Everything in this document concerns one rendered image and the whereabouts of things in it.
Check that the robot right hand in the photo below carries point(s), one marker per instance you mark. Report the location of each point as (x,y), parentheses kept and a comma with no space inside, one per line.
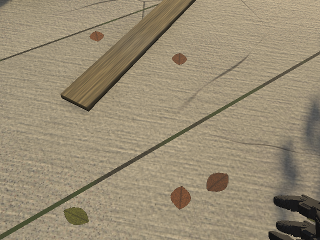
(305,230)

